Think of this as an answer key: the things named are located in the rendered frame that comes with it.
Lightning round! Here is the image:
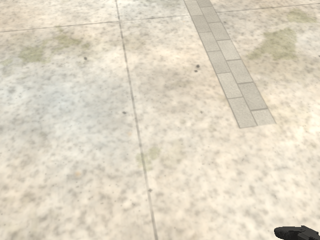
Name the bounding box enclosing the robot right hand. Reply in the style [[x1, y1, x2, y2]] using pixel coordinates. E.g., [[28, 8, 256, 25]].
[[274, 225, 320, 240]]

